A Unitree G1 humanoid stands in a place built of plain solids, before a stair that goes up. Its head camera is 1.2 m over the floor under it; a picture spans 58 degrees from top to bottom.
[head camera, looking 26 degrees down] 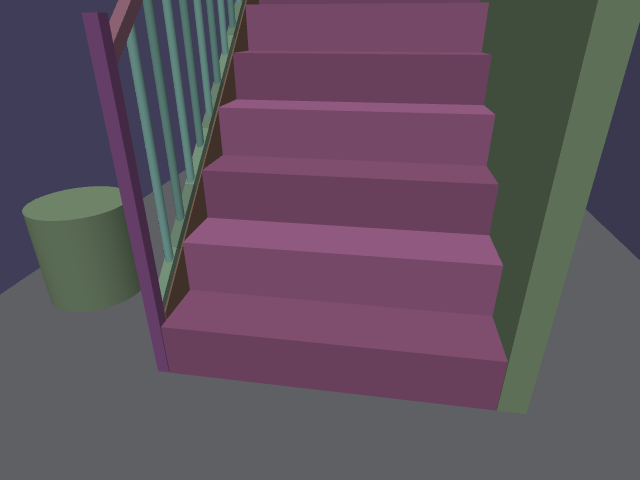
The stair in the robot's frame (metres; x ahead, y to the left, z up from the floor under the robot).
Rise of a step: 0.22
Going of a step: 0.26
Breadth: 1.22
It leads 9 degrees to the right of straight ahead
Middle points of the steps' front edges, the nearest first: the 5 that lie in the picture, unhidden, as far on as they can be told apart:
1.19 -0.02 0.22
1.45 -0.06 0.44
1.70 -0.10 0.66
1.95 -0.13 0.88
2.21 -0.17 1.10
